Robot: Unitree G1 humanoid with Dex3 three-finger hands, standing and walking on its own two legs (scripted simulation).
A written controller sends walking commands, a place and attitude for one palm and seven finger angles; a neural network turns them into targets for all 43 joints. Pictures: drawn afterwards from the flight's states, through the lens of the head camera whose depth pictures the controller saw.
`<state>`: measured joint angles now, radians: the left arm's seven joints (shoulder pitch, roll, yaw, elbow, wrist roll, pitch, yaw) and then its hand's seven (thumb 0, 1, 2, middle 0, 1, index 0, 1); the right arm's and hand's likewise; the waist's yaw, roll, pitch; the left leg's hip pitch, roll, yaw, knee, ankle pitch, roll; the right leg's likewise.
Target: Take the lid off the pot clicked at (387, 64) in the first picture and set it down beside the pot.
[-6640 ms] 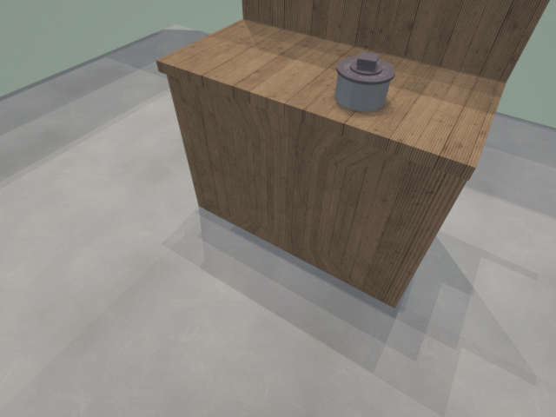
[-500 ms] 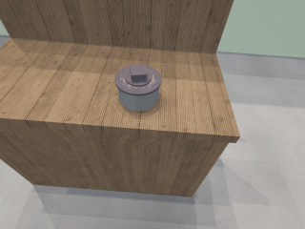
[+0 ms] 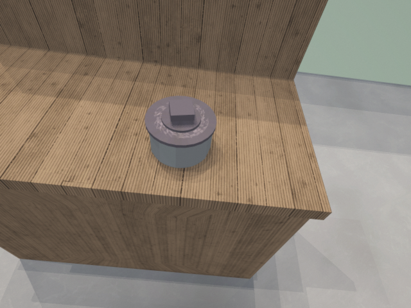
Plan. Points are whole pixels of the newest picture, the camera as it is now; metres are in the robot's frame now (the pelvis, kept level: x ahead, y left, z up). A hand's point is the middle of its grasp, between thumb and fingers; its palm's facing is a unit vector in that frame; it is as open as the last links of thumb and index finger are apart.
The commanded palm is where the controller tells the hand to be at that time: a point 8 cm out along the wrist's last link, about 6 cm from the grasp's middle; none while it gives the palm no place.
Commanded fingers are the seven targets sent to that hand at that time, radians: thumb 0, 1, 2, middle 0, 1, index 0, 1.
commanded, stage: come to a stop and stand still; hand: left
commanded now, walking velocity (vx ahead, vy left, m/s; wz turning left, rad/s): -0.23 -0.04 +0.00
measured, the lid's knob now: (181, 110) +0.48 +0.09 +0.11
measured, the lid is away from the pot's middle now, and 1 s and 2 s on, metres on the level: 0.00 0.00 0.00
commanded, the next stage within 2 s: look again from close up in 1.78 s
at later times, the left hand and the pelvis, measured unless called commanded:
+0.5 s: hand out of the picture +0.08 +0.15 -0.15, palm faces +0.05 -0.97 -0.25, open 7.3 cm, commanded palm none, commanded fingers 0.00 0.90 0.90 -0.20 -0.30 -0.20 -0.30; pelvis +0.00 -0.05 +0.01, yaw +2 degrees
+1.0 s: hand out of the picture -0.03 +0.19 -0.16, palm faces +0.04 -0.98 -0.18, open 7.4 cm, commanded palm none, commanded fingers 0.00 0.90 0.90 -0.20 -0.30 -0.20 -0.30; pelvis -0.05 +0.00 +0.02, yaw +2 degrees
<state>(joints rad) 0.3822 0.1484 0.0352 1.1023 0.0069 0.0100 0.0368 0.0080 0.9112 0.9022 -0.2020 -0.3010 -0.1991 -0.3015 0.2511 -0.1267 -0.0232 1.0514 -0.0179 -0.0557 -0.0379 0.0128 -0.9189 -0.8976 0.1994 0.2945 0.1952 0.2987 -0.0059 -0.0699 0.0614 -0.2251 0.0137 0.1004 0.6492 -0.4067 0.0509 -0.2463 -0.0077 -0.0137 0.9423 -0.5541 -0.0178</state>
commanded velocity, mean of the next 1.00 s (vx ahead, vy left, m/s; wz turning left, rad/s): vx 0.02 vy -0.01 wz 0.00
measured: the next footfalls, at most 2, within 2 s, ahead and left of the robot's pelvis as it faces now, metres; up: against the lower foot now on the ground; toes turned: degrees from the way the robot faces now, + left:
right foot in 0.28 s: +0.11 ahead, -0.17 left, +0.00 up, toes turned +0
left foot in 0.64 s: +0.02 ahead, +0.07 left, +0.00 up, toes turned +2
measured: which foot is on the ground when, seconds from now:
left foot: down 0.00-0.30, up 0.32-0.62, down 0.64-1.00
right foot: up 0.00-0.26, down 0.28-0.66, up 0.68-1.00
